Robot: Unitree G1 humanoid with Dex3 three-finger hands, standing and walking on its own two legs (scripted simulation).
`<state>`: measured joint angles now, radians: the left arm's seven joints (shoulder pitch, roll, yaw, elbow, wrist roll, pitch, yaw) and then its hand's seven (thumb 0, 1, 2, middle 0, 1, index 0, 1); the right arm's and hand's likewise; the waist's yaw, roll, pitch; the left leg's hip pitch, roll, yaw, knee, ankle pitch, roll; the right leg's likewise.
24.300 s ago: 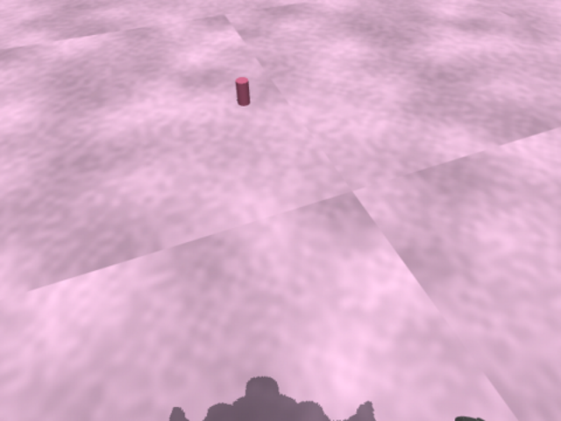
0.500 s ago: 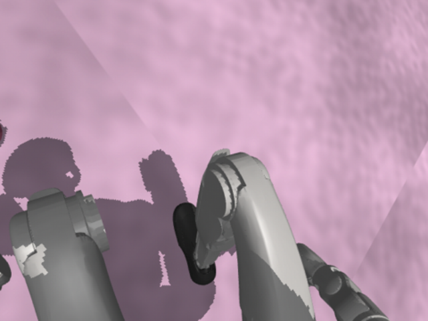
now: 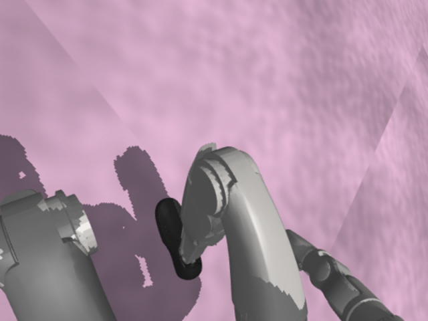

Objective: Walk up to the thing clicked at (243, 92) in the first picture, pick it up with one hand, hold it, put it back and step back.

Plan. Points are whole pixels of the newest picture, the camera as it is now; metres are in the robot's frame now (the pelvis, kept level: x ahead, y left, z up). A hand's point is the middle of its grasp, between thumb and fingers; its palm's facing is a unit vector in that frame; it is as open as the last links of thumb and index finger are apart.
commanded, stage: lower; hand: left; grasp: from the side
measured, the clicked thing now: out of the picture +0.46 +0.31 -0.19
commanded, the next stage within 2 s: loosen in 0.32 s
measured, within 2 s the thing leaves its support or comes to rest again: rests again in 0.22 s
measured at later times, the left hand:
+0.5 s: hand out of the picture +0.45 +0.31 -0.18, palm faces +0.43 -0.90 -0.03, open 10.8 cm
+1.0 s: hand out of the picture +0.46 +0.31 -0.16, palm faces +0.44 -0.90 +0.00, open 14.9 cm
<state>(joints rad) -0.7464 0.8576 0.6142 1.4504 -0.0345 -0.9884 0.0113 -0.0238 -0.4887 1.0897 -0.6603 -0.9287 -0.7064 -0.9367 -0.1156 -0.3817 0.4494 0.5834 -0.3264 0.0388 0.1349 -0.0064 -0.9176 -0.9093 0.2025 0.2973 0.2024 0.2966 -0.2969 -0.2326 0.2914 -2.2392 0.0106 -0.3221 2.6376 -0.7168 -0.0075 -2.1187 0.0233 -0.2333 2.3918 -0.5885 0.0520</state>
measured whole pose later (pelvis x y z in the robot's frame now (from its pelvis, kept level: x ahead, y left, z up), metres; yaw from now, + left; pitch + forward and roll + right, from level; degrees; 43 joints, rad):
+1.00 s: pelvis -0.01 +0.01 +0.00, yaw -2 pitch +13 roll -18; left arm -0.75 0.93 0.57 1.52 -0.07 -1.05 0.02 -0.01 -0.51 0.28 -0.45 -0.38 -0.46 -0.38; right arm -0.16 -0.39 0.54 0.52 -0.35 0.05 0.12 -0.01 -0.92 -0.90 0.20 0.30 0.20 0.30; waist -0.30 -0.27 0.32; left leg -2.21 0.03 -0.37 2.65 -0.72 0.00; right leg -2.08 0.05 -0.27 2.36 -0.56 0.07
